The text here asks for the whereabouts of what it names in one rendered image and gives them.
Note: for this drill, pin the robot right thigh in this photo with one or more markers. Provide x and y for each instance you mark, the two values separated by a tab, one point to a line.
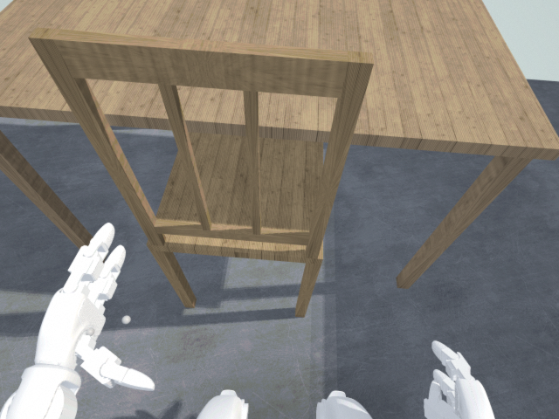
339	407

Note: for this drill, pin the left robot hand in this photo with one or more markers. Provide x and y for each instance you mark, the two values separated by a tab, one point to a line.
76	307

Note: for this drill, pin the right robot hand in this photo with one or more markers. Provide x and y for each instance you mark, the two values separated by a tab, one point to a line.
466	398

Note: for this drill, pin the table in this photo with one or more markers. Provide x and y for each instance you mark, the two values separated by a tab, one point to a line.
443	80

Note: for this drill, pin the chair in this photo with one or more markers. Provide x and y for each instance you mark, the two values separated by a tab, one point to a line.
227	195

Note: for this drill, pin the robot thigh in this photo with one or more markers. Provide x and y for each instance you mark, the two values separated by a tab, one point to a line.
225	407
339	407

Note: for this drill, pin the robot left thigh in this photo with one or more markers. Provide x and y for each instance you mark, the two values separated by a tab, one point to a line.
225	407

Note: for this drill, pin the left robot forearm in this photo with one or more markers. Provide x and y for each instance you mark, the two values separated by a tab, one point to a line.
46	392

